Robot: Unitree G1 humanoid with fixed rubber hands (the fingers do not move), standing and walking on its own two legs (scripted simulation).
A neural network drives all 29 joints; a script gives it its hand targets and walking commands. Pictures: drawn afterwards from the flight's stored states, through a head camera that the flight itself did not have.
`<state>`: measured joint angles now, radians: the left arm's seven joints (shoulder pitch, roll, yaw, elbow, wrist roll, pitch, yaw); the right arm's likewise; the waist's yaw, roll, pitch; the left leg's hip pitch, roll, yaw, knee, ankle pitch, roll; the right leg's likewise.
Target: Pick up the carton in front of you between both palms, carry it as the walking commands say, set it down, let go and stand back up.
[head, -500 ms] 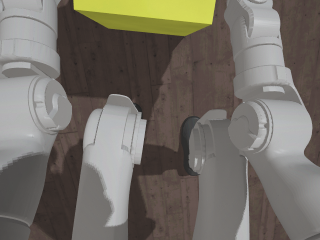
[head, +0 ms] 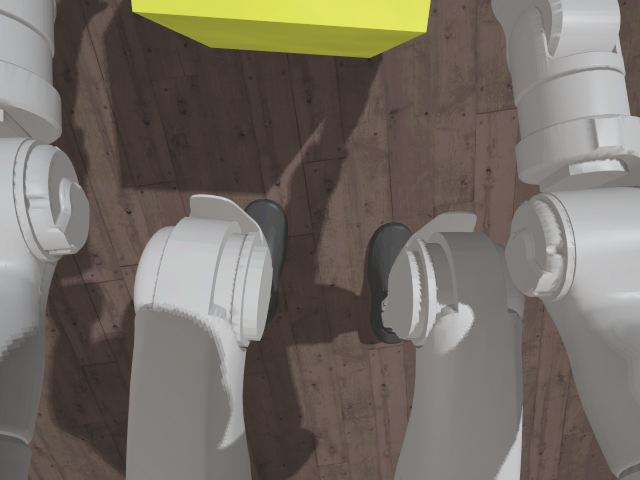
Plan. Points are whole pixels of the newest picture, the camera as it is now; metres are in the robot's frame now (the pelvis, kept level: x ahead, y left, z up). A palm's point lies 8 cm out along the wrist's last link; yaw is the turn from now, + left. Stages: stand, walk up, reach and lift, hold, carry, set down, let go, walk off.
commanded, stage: set down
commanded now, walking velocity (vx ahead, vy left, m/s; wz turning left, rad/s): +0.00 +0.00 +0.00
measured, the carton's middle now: out of the picture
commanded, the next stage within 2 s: let go in 0.98 s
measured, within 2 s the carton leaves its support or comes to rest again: neither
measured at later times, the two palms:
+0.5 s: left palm out of the picture +0.54 +0.29 +0.00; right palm out of the picture +0.57 -0.10 +0.00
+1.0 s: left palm out of the picture +0.53 +0.31 +0.17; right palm out of the picture +0.56 -0.09 +0.16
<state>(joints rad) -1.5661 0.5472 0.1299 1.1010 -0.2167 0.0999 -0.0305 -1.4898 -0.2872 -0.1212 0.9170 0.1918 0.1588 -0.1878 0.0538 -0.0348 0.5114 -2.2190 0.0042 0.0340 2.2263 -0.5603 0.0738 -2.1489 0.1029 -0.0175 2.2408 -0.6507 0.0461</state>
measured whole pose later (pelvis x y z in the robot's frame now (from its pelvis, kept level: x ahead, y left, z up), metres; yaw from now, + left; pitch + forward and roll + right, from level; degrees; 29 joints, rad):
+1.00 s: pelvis +0.05 +0.00 +0.26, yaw +2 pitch +43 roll -2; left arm -1.16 0.45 0.32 0.97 -0.01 0.17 -0.14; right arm -1.09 -0.10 -0.30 0.76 -0.02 0.23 -0.16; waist 0.04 -0.05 0.00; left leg -1.62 -0.05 -0.03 1.24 -0.37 0.03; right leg -1.57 0.08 0.03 1.25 -0.43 0.02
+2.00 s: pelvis +0.15 -0.03 +0.41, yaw +5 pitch +1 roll +1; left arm 0.23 0.23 0.06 0.46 -0.02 0.05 -0.08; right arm 0.25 -0.20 -0.04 0.44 0.00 0.06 0.04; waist -0.01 -0.01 0.02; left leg -0.18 -0.03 -0.06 0.42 -0.26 -0.01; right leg -0.15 0.06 0.05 0.45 -0.32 -0.05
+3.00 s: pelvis +0.16 +0.01 +0.41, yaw +3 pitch +0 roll +1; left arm 0.21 0.35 0.03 0.71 0.03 0.02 0.03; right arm 0.16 -0.33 -0.02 0.83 -0.03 -0.02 -0.03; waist -0.01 -0.03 -0.02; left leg -0.16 -0.07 -0.02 0.46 -0.30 0.04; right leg -0.13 0.01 0.06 0.47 -0.35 0.00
